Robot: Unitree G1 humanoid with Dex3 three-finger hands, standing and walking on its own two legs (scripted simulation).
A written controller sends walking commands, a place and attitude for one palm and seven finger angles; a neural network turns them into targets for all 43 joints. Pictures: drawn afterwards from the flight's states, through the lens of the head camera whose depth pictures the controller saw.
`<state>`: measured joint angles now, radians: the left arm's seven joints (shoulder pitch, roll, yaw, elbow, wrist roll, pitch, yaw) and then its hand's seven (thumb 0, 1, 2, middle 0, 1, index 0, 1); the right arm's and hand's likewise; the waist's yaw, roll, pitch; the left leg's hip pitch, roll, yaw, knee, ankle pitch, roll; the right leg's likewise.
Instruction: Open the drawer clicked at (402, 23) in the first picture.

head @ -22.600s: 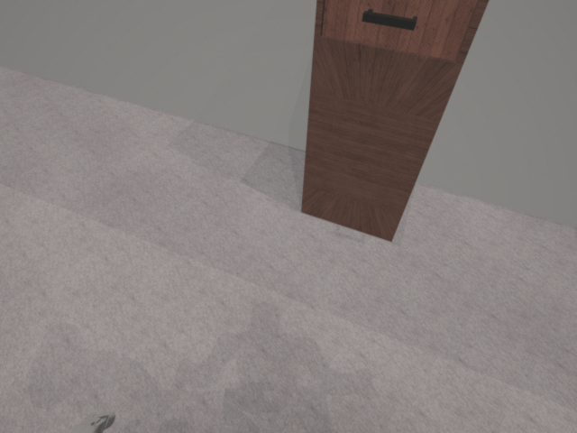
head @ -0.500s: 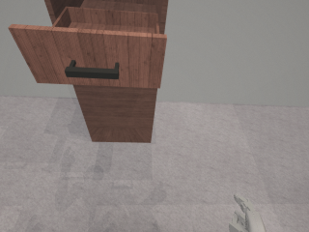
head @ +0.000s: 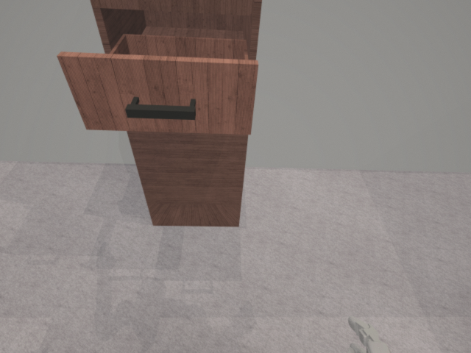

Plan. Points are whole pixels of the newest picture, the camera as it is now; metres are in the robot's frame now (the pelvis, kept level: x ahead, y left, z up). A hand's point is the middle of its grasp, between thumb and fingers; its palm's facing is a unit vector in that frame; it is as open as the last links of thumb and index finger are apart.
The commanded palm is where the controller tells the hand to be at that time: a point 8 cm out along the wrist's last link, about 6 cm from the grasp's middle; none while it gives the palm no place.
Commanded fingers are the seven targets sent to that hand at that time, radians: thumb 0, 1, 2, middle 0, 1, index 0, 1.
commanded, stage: stop stepping back and stand still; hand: left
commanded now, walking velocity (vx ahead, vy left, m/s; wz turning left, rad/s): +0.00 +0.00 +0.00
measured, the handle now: (163, 107) +0.55 +0.18 +0.14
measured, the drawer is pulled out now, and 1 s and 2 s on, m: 0.28 0.28 0.28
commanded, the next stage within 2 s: let the arm hang, fingers relaxed in 0.08 s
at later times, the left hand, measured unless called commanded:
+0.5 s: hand out of the picture +0.05 +0.16 -0.17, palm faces +0.06 -0.98 -0.21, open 6.9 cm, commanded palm none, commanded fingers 0.00 0.90 0.90 -0.20 -0.30 -0.20 -0.30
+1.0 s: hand out of the picture +0.03 +0.17 -0.15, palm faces +0.07 -0.96 -0.26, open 7.4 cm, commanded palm none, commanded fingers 0.00 0.90 0.90 -0.20 -0.30 -0.20 -0.30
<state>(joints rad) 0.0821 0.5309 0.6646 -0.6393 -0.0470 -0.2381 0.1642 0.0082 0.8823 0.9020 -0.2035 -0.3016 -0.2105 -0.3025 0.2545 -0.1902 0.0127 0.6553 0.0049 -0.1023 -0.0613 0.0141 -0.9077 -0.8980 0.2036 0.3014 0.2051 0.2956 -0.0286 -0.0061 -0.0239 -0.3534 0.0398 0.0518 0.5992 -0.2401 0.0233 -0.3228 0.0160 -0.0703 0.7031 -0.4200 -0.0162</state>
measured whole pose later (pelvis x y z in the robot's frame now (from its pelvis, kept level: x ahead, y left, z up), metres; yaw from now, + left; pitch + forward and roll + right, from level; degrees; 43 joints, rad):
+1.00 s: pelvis +0.02 -0.02 +0.01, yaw +2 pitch -2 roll +0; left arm 0.24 0.17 0.01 1.14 0.01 0.01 0.03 0.01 0.91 0.90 -0.20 -0.30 -0.20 -0.30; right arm 0.24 -0.17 -0.01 1.10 -0.02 0.01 -0.03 0.01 -0.93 -0.90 0.20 0.30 0.20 0.30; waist -0.01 0.05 0.04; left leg -0.18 -0.01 0.02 0.41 -0.20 0.01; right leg -0.19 0.03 -0.01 0.42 -0.20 -0.03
